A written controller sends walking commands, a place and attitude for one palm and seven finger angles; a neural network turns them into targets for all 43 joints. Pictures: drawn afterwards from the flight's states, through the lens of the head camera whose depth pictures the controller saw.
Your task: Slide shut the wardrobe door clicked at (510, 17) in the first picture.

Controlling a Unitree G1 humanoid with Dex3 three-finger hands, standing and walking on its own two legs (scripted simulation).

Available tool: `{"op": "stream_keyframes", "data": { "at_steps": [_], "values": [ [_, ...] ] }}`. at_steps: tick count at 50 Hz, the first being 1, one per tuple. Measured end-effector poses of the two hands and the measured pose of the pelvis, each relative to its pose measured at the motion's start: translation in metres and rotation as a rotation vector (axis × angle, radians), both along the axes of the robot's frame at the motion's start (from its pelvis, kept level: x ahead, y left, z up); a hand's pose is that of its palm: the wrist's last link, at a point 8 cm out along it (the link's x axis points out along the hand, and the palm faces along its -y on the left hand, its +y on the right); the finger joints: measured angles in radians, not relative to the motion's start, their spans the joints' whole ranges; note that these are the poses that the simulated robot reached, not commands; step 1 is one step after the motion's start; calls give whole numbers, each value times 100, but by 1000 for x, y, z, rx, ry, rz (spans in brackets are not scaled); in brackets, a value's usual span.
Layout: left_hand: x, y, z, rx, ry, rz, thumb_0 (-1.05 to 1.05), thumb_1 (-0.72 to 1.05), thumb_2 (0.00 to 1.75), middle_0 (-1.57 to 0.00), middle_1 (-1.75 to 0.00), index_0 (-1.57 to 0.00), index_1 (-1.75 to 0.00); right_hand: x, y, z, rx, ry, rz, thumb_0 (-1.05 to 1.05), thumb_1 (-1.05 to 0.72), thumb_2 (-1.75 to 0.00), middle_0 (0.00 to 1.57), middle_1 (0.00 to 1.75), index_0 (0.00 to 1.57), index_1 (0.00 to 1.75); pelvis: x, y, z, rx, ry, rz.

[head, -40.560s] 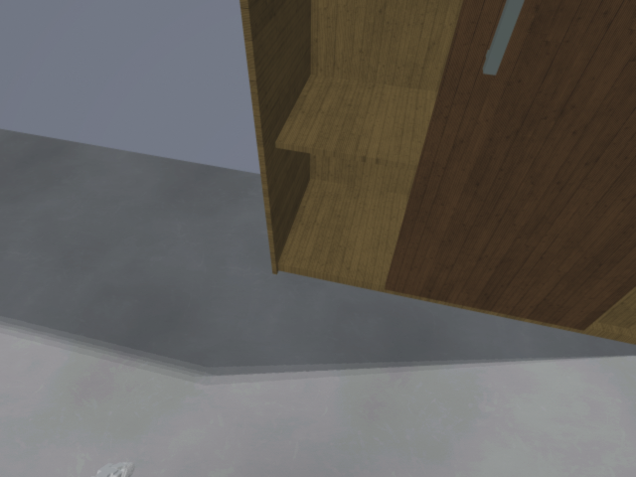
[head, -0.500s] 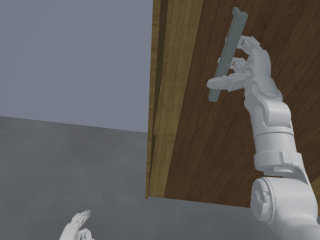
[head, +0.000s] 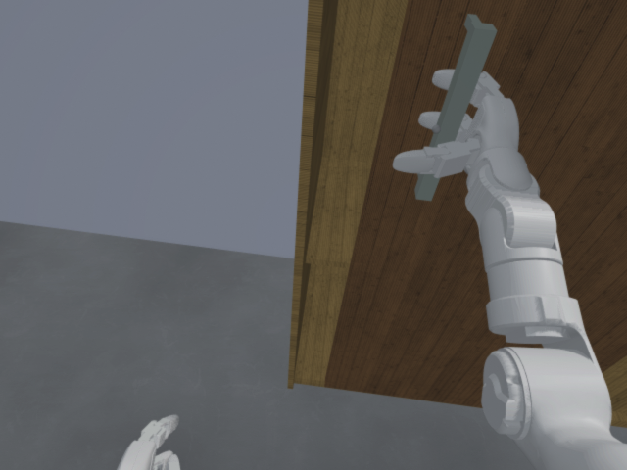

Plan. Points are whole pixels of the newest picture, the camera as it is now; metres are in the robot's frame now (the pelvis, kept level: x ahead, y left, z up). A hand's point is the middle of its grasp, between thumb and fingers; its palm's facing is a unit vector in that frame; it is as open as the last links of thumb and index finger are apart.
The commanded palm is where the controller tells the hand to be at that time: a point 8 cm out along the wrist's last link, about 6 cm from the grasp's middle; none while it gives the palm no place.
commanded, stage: slide the fingers in behind the handle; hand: right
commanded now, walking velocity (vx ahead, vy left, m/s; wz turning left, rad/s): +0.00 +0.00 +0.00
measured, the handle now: (445, 116) +0.50 -0.11 +0.25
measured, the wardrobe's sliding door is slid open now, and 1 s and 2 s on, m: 0.10 0.10 0.10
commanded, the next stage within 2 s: grip the handle and tug to test in 0.44 s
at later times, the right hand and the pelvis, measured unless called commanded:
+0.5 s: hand (433, 129) +0.45 -0.09 +0.25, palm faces +0.02 +1.00 +0.01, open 14.0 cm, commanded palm +0.42 -0.14 +0.25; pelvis +0.00 +0.00 +0.00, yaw +0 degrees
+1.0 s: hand (437, 131) +0.44 -0.09 +0.26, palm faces +0.03 +1.00 +0.00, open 9.5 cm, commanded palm +0.41 -0.14 +0.25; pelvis +0.00 +0.00 +0.00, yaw +0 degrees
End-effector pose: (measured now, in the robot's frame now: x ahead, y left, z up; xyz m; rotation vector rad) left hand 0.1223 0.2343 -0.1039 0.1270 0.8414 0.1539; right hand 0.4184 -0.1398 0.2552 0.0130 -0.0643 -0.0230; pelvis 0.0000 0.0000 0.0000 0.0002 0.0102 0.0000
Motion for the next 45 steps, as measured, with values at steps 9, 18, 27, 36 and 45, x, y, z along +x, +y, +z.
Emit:
{"op": "stream_keyframes", "data": {
  "at_steps": [9,18,27,36,45],
  "values": [
    [2,1,1,12,7,-2,1,91,90,-20,-30,-20,-30,2,-5,-4,-5,23,-11,-2,50,-30,30,120,30,120,0,0,0,1,0,-4],
    [1,0,0,13,15,-2,1,91,90,-20,-30,-20,-30,6,-5,-4,-4,18,-2,-2,50,-30,30,120,30,120,2,-2,0,1,5,-6],
    [0,-3,-3,1,23,-1,1,91,90,-20,-30,-20,-30,6,2,-3,-2,6,4,-2,50,-30,30,120,30,120,4,-3,0,0,8,-3],
    [6,-5,-2,-9,12,-9,1,91,90,-20,-30,-20,-30,0,0,-2,-8,2,-4,-2,39,-35,32,122,29,121,5,-3,0,0,0,-3],
    [17,-4,3,-1,-17,-20,1,91,90,-20,-30,-20,-30,-3,-1,-1,-14,10,-11,-1,5,-49,35,127,32,125,4,-2,0,1,-4,-8]
  ]
}}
